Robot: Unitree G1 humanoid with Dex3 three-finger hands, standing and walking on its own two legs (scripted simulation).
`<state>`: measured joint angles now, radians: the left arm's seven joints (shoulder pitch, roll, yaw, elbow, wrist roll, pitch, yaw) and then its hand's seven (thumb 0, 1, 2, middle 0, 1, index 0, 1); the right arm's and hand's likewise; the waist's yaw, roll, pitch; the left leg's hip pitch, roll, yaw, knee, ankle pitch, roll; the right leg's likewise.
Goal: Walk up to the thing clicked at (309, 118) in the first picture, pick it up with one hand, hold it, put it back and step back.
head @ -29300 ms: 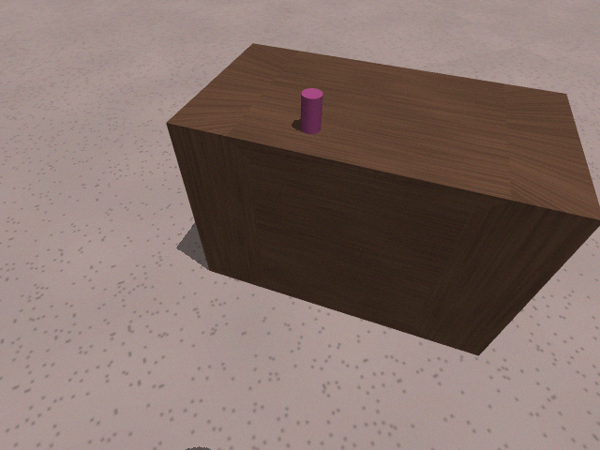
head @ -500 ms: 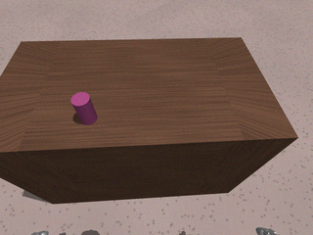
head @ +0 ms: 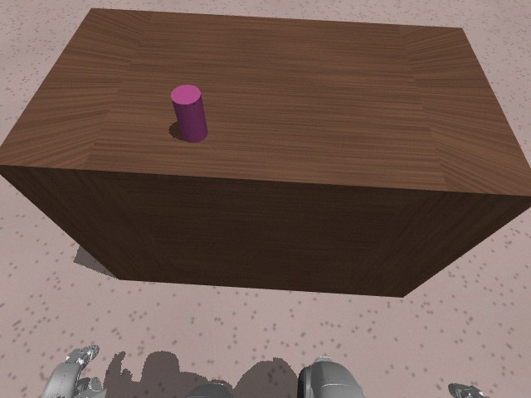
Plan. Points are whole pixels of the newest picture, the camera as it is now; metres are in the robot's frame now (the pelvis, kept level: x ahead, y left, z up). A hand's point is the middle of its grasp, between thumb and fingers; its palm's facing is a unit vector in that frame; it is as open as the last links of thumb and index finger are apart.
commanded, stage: step back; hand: left
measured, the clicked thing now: (190, 115) +0.61 +0.15 +0.00
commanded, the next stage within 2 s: none
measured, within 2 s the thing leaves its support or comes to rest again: neither
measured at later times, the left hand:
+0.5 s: hand out of the picture -0.05 +0.27 -0.13, palm faces -0.15 -0.90 -0.41, open 7.4 cm
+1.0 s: hand out of the picture -0.13 +0.28 -0.13, palm faces -0.12 -0.92 -0.38, open 7.4 cm
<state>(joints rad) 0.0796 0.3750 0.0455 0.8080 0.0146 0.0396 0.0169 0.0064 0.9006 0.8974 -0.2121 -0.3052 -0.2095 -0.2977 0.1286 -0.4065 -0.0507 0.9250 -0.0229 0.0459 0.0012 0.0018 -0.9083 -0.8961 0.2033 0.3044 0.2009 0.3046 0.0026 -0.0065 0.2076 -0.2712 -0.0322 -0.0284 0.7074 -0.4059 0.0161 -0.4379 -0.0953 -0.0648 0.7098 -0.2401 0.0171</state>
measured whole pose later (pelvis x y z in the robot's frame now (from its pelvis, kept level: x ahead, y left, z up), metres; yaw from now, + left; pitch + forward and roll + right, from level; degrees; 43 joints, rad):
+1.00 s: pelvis -0.29 +0.03 +0.02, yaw -7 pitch -2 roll -1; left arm 0.10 0.40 0.07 0.81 0.01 0.06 0.01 0.01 0.91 0.90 -0.21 -0.30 -0.21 -0.30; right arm 0.17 -0.37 -0.04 0.87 -0.04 0.03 -0.01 0.00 -0.90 -0.90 0.21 0.31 0.20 0.31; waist -0.01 -0.02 0.17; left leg -0.31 0.03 -0.01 0.61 -0.27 0.01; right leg -0.41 0.08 0.11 1.09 -0.53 0.02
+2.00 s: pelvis -0.52 +0.05 +0.02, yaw -4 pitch -2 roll +0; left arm 0.24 0.37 0.06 0.98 0.04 -0.01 -0.02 0.01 0.90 0.90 -0.21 -0.31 -0.21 -0.30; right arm 0.25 -0.39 -0.07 1.01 -0.04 0.00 0.02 0.00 -0.91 -0.90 0.20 0.30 0.20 0.30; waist 0.03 0.00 0.06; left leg -0.27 -0.02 -0.03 0.58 -0.29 0.00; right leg -0.20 -0.03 -0.01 0.60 -0.35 0.00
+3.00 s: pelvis -0.48 +0.03 +0.04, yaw -5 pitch -2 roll +0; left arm 0.08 0.35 0.00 1.14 0.01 -0.02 -0.01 0.01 0.91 0.90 -0.21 -0.30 -0.21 -0.30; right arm 0.04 -0.34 -0.01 1.12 -0.01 -0.02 0.01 0.00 -0.91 -0.90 0.20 0.30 0.20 0.30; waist 0.01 0.00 0.07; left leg -0.08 0.02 -0.01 0.33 -0.20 -0.02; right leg -0.12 -0.02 -0.02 0.33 -0.17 0.01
